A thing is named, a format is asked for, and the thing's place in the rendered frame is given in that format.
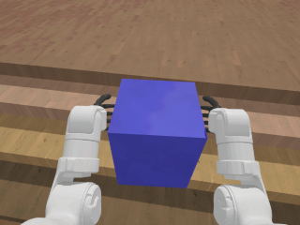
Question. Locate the robot right upper arm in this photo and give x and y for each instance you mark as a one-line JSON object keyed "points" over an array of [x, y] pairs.
{"points": [[241, 205]]}

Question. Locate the carton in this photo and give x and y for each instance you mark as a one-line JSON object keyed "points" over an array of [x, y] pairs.
{"points": [[157, 133]]}

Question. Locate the right robot forearm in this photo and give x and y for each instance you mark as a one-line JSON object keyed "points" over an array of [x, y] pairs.
{"points": [[235, 152]]}

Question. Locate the robot right hand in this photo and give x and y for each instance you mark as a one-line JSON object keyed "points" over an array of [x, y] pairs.
{"points": [[208, 108]]}

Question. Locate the robot left hand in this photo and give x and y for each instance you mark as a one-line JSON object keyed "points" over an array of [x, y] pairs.
{"points": [[105, 106]]}

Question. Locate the robot left upper arm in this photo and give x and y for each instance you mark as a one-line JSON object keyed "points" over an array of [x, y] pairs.
{"points": [[71, 203]]}

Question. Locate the left robot forearm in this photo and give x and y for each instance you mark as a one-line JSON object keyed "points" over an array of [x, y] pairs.
{"points": [[80, 153]]}

